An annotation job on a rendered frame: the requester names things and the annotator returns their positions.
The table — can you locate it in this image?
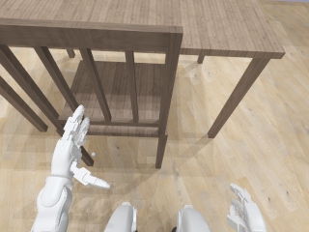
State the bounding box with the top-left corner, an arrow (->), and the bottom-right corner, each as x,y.
0,0 -> 286,138

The robot right hand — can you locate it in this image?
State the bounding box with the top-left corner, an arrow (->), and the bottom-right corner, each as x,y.
227,183 -> 267,232

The robot thigh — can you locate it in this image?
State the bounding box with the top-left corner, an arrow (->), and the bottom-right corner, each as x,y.
177,208 -> 212,232
103,205 -> 138,232

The robot left forearm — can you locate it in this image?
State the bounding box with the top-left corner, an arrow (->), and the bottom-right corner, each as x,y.
30,175 -> 74,232

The chair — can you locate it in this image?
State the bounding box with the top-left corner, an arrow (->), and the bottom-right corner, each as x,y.
0,17 -> 183,169

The robot right thigh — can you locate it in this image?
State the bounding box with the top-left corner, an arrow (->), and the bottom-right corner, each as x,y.
177,208 -> 212,232

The robot left thigh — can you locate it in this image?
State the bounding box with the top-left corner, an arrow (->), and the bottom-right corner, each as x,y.
103,205 -> 138,232

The robot left hand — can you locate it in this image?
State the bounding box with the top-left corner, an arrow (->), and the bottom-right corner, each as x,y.
50,104 -> 110,189

